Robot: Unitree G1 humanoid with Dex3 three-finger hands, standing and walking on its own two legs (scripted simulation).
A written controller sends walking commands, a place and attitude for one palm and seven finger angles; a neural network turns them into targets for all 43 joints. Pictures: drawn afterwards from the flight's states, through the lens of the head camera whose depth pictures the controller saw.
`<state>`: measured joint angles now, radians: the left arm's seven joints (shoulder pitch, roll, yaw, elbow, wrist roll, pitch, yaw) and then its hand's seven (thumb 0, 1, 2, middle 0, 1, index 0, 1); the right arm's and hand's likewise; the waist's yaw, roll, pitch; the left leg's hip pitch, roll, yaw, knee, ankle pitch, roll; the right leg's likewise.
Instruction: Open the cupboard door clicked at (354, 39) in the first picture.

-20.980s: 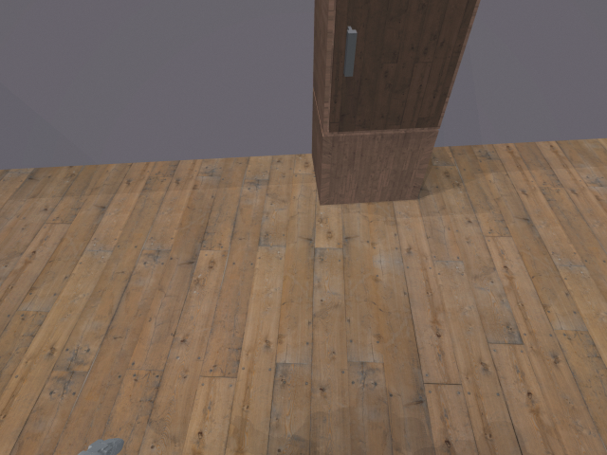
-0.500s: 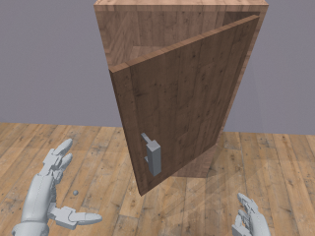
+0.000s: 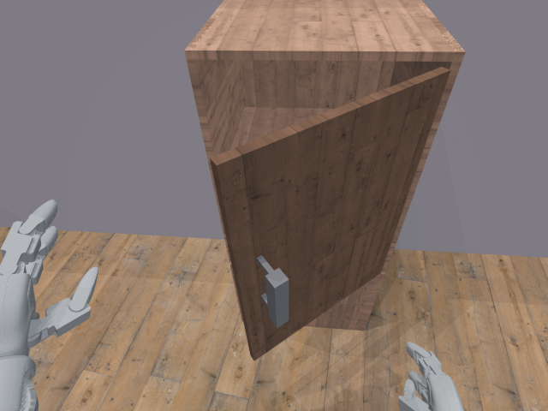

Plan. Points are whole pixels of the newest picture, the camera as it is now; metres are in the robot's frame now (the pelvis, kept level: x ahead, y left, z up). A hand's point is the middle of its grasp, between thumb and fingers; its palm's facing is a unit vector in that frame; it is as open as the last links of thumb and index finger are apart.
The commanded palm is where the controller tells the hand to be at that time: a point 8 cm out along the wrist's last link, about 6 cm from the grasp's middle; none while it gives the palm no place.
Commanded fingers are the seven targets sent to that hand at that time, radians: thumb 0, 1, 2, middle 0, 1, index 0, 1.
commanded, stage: draw the hand back to the body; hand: left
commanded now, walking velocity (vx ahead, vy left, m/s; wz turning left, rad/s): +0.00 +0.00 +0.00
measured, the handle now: (270, 290) +0.32 +0.05 -0.03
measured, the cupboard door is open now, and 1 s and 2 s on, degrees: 40 40 40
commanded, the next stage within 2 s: step back with the hand held close in 0.42 s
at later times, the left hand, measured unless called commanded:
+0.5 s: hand (69, 298) +0.18 +0.25 +0.16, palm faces +0.45 -0.80 -0.40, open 7.4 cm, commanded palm +0.13 +0.29 +0.17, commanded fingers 0.00 0.90 0.90 -0.20 -0.30 -0.20 -0.30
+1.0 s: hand (34, 337) +0.14 +0.27 +0.15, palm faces +0.38 -0.78 -0.51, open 7.4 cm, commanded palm +0.08 +0.30 +0.18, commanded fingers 0.00 0.90 0.90 -0.20 -0.30 -0.20 -0.30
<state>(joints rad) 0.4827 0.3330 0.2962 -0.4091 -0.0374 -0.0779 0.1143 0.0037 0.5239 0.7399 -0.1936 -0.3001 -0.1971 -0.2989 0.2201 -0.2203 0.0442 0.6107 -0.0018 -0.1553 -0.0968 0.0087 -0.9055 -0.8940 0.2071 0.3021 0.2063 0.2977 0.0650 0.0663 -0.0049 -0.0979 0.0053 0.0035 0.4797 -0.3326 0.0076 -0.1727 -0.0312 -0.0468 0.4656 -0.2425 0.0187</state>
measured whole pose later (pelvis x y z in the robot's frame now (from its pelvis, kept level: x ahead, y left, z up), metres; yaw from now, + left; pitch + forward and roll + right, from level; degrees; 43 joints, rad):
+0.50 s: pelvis -0.01 -0.01 +0.01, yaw +0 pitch -5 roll -1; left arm 0.46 0.32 0.33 -0.38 -0.04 -0.10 0.11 0.01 0.88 0.90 -0.21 -0.30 -0.21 -0.30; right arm 0.20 -0.22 0.02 0.65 0.00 -0.15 -0.09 0.01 -0.91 -0.89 0.21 0.30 0.21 0.30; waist 0.07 0.06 0.03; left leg -0.04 0.02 0.01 0.40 -0.29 -0.01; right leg -0.12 -0.01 -0.05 0.39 -0.20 0.00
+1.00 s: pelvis -0.07 +0.01 +0.00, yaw -1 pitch -1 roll +0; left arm 0.55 0.41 0.41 -0.47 -0.02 -0.18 0.13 0.01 0.88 0.90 -0.21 -0.30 -0.22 -0.30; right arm 0.18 -0.23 -0.01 0.56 0.01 -0.04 -0.10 0.01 -0.91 -0.89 0.21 0.30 0.20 0.30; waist 0.01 0.00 0.05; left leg -0.26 0.00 0.03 0.50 -0.24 0.02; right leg -0.31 -0.04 -0.02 0.43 -0.11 0.03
